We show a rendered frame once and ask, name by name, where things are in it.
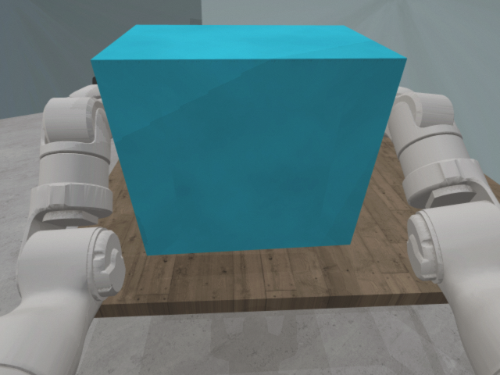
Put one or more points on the table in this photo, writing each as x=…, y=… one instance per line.
x=374, y=270

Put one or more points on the right robot upper arm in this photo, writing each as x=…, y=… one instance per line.
x=457, y=247

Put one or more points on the left robot upper arm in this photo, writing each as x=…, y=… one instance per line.
x=64, y=276

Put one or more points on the left robot forearm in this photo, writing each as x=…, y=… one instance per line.
x=73, y=187

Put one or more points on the right robot forearm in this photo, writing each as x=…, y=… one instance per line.
x=437, y=168

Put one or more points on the carton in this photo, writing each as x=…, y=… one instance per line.
x=246, y=137

